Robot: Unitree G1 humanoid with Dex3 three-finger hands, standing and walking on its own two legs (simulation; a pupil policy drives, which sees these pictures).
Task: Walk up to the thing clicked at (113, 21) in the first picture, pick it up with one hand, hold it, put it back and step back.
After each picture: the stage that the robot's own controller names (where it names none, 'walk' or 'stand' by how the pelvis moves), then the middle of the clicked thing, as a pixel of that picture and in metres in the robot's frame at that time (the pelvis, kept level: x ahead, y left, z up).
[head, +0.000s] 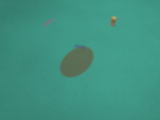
stand; (113, 21) +1.91 -0.45 -0.72
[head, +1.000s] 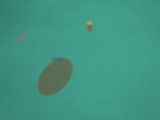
walk; (89, 27) +1.80 +0.00 -0.69
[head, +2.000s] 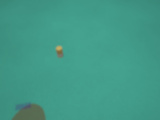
walk; (59, 51) +1.24 +0.30 -0.72
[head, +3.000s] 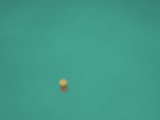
walk; (63, 85) +0.79 +0.20 -0.71
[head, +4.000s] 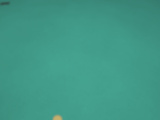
walk; out of the picture +0.47 +0.14 -0.71
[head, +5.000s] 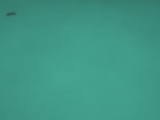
stand; out of the picture +0.36 +0.15 -0.72
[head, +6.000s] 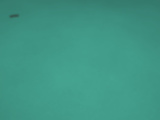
stand; out of the picture +0.37 +0.14 -0.73
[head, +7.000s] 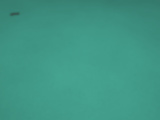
stand; out of the picture +0.37 +0.15 -0.73
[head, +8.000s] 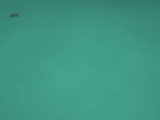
stand; out of the picture +0.36 +0.15 -0.73
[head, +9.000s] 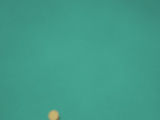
go down; (54, 117) +0.40 +0.15 -0.67
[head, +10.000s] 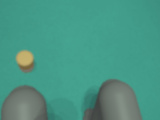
go down; (25, 62) +0.46 +0.18 -0.29
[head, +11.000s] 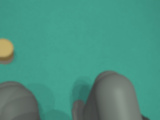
close in; (4, 52) +0.46 +0.20 -0.26
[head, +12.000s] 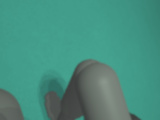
close; out of the picture +0.45 +0.23 -0.23
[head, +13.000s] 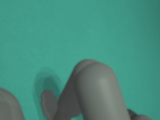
close; out of the picture +0.44 +0.23 -0.23
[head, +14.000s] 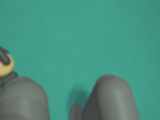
lift; (1, 68) +0.36 +0.23 -0.15
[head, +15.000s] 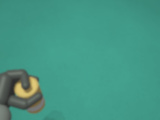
lift; (31, 96) +0.31 +0.17 +0.00
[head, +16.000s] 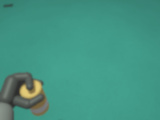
hold; (35, 98) +0.32 +0.17 -0.01
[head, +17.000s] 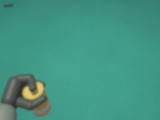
hold; (37, 99) +0.31 +0.16 -0.01
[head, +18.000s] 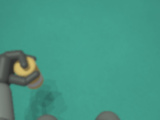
crouch; (30, 74) +0.40 +0.17 -0.07
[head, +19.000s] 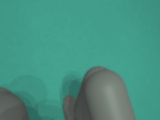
lower; out of the picture +0.46 +0.24 -0.19
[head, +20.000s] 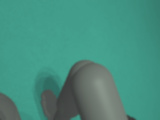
lower; out of the picture +0.44 +0.27 -0.24
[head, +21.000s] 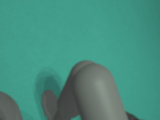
lower; out of the picture +0.44 +0.26 -0.24
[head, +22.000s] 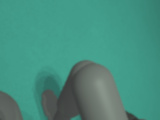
lower; out of the picture +0.45 +0.26 -0.24
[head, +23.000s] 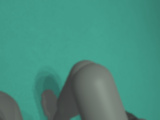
lower; out of the picture +0.44 +0.26 -0.24
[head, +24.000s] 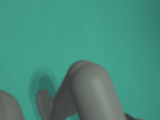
open; out of the picture +0.44 +0.24 -0.25
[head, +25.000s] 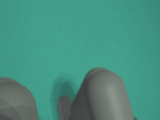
stand; out of the picture +0.44 +0.23 -0.26
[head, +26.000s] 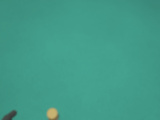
stand; (52, 115) +0.39 +0.15 -0.60
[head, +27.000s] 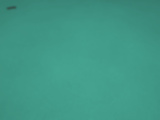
stand; out of the picture +0.38 +0.15 -0.67
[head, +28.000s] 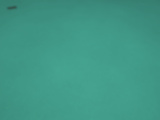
stand; out of the picture +0.38 +0.15 -0.67
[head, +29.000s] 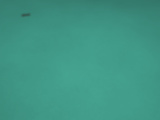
stand; out of the picture +0.40 +0.14 -0.72
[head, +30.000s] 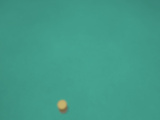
walk; (62, 106) +0.48 +0.14 -0.69
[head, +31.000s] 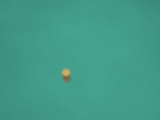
walk; (66, 75) +0.75 +0.12 -0.69
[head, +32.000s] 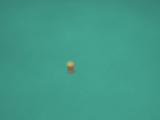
stand; (70, 67) +1.04 +0.16 -0.70
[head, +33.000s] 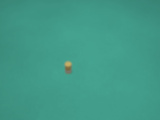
stand; (68, 67) +1.04 +0.14 -0.72
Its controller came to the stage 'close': yes
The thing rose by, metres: 0.71
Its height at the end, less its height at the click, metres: +0.00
